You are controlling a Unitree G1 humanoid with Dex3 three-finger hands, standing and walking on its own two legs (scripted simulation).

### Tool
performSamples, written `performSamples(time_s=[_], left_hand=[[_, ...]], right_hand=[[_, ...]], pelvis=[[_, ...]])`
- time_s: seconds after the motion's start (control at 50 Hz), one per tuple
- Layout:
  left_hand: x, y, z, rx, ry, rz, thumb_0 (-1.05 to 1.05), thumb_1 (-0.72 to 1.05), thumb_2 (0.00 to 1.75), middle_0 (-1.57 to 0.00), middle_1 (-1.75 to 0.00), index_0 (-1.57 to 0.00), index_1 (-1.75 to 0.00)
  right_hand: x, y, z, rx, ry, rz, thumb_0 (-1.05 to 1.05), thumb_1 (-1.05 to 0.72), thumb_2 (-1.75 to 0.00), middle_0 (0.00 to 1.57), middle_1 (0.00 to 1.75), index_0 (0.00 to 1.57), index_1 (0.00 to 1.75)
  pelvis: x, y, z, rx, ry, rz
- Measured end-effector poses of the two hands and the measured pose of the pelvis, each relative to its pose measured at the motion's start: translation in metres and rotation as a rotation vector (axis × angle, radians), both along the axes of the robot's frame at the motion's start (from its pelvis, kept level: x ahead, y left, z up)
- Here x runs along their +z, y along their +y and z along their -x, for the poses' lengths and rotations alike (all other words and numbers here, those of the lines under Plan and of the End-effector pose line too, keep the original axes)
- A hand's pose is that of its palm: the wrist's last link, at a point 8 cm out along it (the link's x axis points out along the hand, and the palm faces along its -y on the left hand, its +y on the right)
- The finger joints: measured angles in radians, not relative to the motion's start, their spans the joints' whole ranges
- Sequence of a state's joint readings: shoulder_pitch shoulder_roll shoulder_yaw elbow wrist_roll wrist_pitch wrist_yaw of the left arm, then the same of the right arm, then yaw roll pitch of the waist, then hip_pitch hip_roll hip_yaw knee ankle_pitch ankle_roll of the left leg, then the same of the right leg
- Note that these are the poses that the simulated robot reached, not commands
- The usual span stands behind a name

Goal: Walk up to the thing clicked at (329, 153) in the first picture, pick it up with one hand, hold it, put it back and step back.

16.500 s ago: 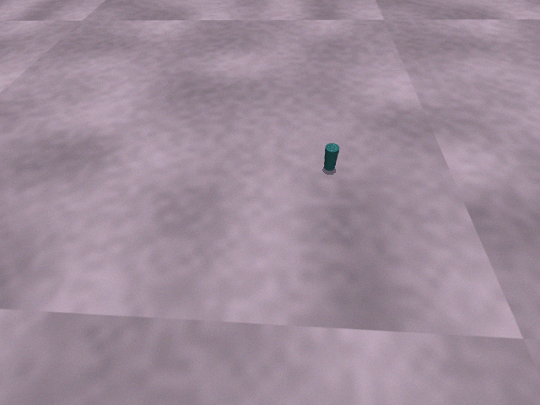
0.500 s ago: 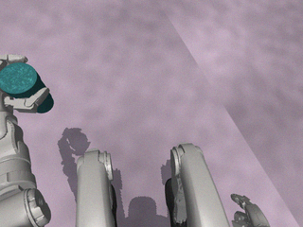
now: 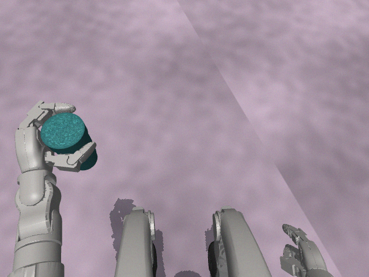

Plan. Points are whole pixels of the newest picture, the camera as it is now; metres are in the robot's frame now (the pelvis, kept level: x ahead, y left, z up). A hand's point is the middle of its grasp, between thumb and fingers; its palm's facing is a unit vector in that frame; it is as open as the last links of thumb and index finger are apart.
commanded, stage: lift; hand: left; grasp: from the side
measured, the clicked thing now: (75, 146) +0.39 +0.24 -0.02
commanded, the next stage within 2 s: hold in 1.26 s
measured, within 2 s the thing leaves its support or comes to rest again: neither
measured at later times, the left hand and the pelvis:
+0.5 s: hand (48, 114) +0.38 +0.21 +0.14, palm faces +0.23 -0.97 -0.05, open 9.9 cm; pelvis +0.03 +0.01 +0.12, yaw +2 degrees
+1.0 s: hand (42, 97) +0.37 +0.19 +0.19, palm faces +0.26 -0.97 -0.03, open 9.9 cm; pelvis +0.04 +0.00 +0.16, yaw +3 degrees
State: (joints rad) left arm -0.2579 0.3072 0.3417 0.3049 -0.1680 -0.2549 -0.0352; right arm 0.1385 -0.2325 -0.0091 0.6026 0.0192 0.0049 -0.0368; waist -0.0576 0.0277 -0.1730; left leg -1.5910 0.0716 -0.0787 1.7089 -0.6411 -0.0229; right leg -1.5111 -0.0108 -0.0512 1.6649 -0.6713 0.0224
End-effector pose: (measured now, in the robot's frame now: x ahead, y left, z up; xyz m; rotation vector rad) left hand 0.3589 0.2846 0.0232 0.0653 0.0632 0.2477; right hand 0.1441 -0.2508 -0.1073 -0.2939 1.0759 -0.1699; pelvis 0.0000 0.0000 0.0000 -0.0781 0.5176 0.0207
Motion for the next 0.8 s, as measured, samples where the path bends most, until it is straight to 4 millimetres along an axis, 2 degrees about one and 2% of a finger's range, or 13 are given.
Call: performSamples(time_s=[0.08,0.16,0.32,0.6,0.8], left_hand=[[0.031,-0.004,0.006,-0.001,0.002,0.009,-0.02,-0.36,1.07,-0.75,-1.04,-0.73,-1.01],[0.053,-0.007,0.007,0.000,0.017,0.015,-0.02,-0.36,1.07,-0.75,-1.04,-0.73,-1.01],[0.092,-0.014,0.008,-0.010,0.010,0.026,-0.02,-0.36,1.07,-0.75,-1.03,-0.73,-1.01],[0.133,-0.028,0.018,-0.002,0.004,0.023,-0.02,-0.36,1.07,-0.75,-1.03,-0.73,-1.01],[0.157,-0.038,0.022,0.001,-0.018,0.030,-0.02,-0.36,1.07,-0.75,-1.03,-0.73,-1.01]], right_hand=[[0.031,0.005,-0.014,0.008,-0.045,-0.005,0.01,-0.92,-0.90,0.20,0.30,0.20,0.30],[0.058,0.009,-0.023,0.019,-0.073,-0.006,0.01,-0.92,-0.90,0.20,0.30,0.20,0.30],[0.099,0.013,-0.027,0.039,-0.093,-0.009,0.01,-0.92,-0.90,0.20,0.30,0.20,0.30],[0.133,0.019,-0.015,0.038,-0.069,-0.038,0.01,-0.92,-0.90,0.20,0.30,0.20,0.30],[0.152,0.022,-0.023,0.049,-0.099,-0.044,0.01,-0.92,-0.90,0.20,0.30,0.20,0.30]], pelvis=[[0.027,0.002,-0.008,0.008,-0.037,-0.004],[0.050,0.003,-0.015,0.016,-0.072,-0.008],[0.087,0.004,-0.024,0.025,-0.136,-0.015],[0.126,0.005,-0.031,0.031,-0.221,-0.033],[0.144,0.002,-0.035,0.034,-0.269,-0.042]])
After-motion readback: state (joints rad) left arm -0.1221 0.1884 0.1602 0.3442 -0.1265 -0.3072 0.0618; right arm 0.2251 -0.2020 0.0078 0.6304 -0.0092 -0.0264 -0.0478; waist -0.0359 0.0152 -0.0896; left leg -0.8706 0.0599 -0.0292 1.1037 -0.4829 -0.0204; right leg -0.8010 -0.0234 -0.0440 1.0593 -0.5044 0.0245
